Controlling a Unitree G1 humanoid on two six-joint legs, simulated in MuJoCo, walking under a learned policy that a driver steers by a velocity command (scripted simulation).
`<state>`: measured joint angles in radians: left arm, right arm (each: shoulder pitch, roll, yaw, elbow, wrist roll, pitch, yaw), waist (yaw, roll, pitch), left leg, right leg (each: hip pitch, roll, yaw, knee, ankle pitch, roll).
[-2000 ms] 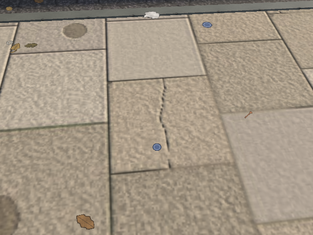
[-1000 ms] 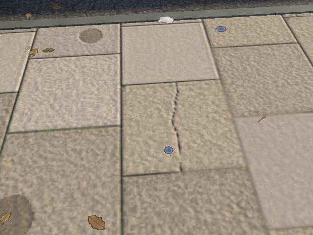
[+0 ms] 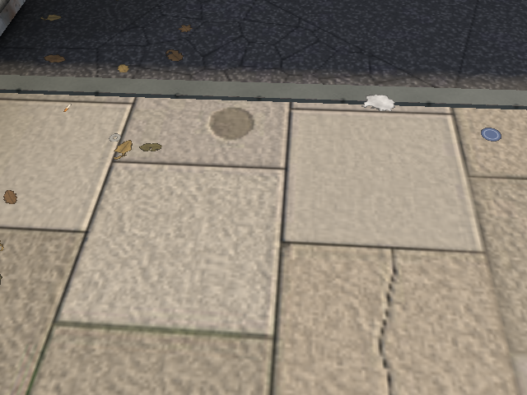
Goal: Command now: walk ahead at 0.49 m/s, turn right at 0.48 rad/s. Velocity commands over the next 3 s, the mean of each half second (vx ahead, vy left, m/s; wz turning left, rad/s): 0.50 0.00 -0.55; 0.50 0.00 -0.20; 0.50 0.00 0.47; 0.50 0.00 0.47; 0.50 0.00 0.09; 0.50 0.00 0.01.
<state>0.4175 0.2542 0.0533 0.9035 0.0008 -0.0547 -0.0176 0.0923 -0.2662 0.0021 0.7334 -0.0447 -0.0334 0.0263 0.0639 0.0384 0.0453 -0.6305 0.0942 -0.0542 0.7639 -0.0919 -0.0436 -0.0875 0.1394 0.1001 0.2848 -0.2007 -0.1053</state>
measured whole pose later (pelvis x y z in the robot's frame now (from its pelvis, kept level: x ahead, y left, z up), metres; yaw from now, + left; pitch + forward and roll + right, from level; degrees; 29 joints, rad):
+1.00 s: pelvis +0.50 -0.10 +0.00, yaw -22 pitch +0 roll -1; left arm 0.35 0.24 0.04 0.91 0.02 -0.08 0.00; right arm 0.26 -0.26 -0.05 0.85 -0.02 -0.01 0.04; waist 0.01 0.04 0.04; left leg -0.65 0.08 -0.05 0.98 -0.12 0.03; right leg -0.02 0.09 -0.13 0.23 -0.21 -0.10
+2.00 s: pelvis +1.03 -0.20 +0.00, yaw +9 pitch +1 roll -1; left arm 0.33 0.25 0.04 0.84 0.02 -0.09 -0.01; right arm 0.23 -0.30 -0.06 0.79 -0.04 -0.02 0.04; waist 0.02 0.05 0.02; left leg -0.53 -0.02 -0.08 1.03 -0.28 0.04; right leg -0.17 0.03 -0.06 0.34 -0.19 -0.04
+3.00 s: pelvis +1.55 -0.11 +0.00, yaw +10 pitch -1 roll +0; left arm 0.32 0.22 0.05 0.97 0.01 -0.08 -0.01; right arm 0.24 -0.25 -0.04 0.94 -0.04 -0.04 0.02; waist 0.00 0.03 0.04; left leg -0.52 0.08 -0.01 1.06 -0.24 0.05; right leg -0.15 0.07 -0.10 0.32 -0.17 -0.10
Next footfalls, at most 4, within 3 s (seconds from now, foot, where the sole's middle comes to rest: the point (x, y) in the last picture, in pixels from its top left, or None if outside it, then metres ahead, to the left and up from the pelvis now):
0.16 left None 0.27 0.13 -0.78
0.70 right None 0.47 -0.14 -0.78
1.26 left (335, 277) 0.80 -0.10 -0.78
1.76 right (395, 203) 1.08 -0.30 -0.78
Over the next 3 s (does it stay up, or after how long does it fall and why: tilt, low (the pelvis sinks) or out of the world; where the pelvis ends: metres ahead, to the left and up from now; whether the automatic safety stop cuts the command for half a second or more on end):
stays up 1.55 -0.11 0.00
